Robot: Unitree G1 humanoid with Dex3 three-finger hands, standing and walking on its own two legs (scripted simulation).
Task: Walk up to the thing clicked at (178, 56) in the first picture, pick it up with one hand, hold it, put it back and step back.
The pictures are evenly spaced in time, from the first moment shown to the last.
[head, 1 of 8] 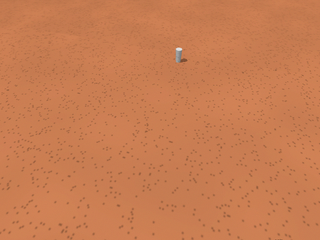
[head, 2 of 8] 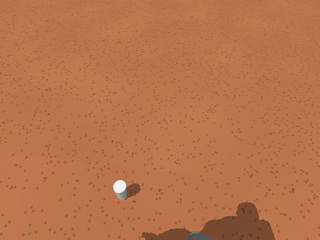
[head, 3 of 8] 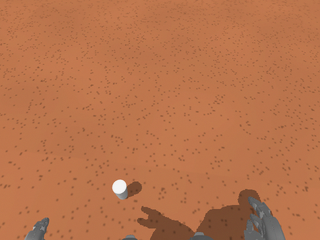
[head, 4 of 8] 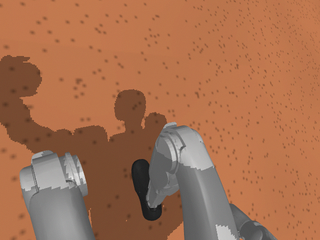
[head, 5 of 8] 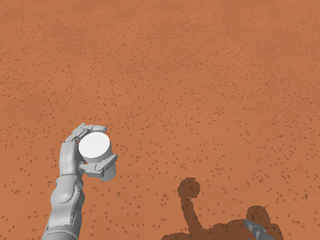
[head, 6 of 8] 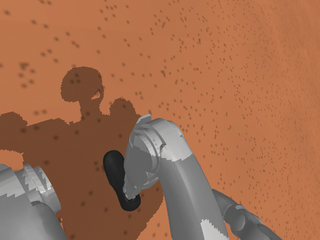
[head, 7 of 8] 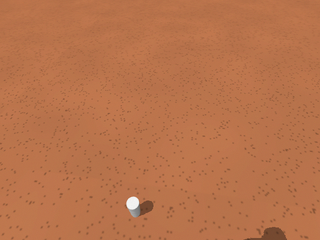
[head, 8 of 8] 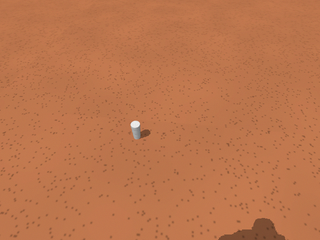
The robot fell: no
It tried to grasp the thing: yes
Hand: left
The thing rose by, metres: 0.67
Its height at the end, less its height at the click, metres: +0.00
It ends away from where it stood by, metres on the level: 0.01
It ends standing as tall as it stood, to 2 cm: yes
